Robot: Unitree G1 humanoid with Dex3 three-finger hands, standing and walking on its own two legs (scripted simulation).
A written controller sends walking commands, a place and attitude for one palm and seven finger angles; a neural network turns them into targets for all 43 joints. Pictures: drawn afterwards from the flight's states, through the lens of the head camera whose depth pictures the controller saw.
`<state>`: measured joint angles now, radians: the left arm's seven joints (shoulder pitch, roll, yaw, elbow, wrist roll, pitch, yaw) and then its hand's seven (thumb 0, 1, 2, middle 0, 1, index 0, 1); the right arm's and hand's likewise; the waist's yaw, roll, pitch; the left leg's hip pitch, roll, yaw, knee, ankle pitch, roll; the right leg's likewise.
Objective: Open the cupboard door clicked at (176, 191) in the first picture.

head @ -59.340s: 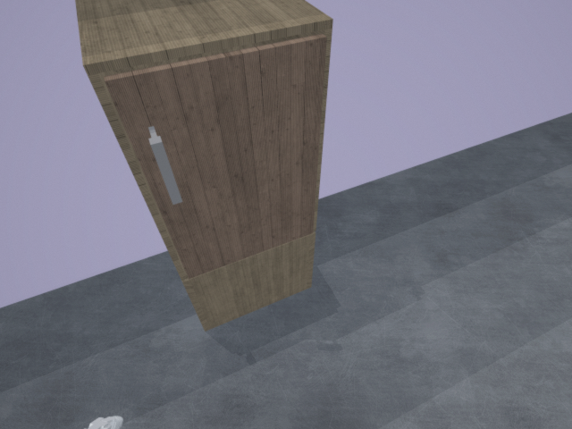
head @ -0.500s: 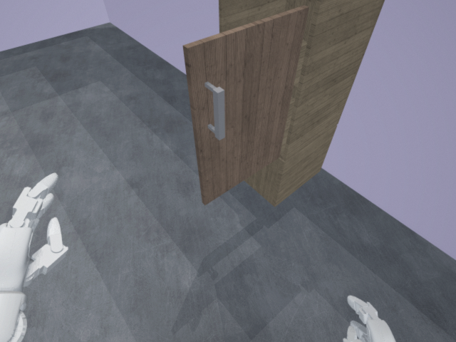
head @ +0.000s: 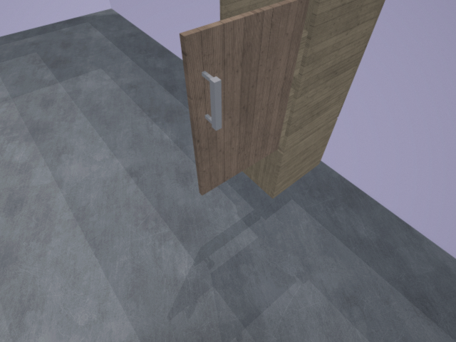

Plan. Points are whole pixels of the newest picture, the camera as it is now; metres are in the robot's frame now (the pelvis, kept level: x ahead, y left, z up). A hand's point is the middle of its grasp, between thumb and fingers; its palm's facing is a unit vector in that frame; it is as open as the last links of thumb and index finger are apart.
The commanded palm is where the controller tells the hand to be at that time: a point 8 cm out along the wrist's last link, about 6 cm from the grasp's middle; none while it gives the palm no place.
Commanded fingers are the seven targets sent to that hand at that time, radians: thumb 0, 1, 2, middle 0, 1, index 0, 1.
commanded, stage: let the arm hang, fingers relaxed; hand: left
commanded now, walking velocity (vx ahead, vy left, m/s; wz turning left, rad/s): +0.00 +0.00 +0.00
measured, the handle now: (211, 101) +0.66 +0.09 +0.04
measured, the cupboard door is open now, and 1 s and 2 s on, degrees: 88 88 88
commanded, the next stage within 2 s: look to check the result in 0.54 s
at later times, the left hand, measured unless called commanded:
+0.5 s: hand out of the picture +0.08 +0.20 -0.16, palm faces -0.02 -0.97 -0.25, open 7.4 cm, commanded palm none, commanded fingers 0.00 0.90 0.90 -0.20 -0.30 -0.20 -0.30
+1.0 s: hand out of the picture +0.08 +0.21 -0.15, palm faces -0.02 -0.95 -0.31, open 7.4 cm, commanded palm none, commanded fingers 0.00 0.90 0.90 -0.20 -0.30 -0.20 -0.30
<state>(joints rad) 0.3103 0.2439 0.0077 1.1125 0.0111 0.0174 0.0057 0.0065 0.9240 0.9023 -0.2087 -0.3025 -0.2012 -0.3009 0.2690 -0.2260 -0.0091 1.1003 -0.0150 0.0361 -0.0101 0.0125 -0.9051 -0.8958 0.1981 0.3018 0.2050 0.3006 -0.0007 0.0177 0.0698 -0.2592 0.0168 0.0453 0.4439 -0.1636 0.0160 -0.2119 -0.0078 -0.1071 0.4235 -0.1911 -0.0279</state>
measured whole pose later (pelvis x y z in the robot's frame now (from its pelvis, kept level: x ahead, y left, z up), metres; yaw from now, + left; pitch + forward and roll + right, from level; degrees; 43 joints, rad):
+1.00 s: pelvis +0.04 -0.02 +0.01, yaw -1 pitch -1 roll +0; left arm 0.16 0.27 0.01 1.15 0.01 -0.02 0.01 0.00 0.90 0.90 -0.21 -0.30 -0.20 -0.30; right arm 0.14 -0.28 -0.01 1.14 -0.01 0.01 -0.01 0.01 -0.90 -0.90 0.20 0.30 0.21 0.30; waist -0.01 0.03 0.06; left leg -0.14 0.02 0.06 0.32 -0.16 -0.01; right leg -0.11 0.01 -0.09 0.32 -0.20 -0.04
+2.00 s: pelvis +0.06 -0.03 +0.01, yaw -2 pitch -1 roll +0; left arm 0.15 0.28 0.01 1.14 0.01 -0.03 0.01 0.00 0.90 0.90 -0.21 -0.30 -0.20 -0.30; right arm 0.14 -0.30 0.00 1.14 -0.01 0.01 -0.01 0.01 -0.90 -0.90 0.20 0.30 0.21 0.30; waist -0.01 0.02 0.04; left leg -0.08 0.04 0.07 0.28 -0.17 -0.03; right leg -0.06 0.03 -0.08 0.28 -0.21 -0.05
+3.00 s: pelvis +0.06 -0.02 +0.01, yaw -2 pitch -1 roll +0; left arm 0.14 0.30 0.01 1.14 0.01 -0.03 0.01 0.00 0.90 0.90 -0.21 -0.30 -0.20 -0.30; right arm 0.13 -0.30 0.00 1.14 -0.01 0.00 -0.01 0.01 -0.90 -0.90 0.20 0.30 0.21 0.30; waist -0.01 0.01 0.04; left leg -0.08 0.03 0.07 0.27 -0.17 -0.01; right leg -0.06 0.01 -0.07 0.28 -0.20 -0.04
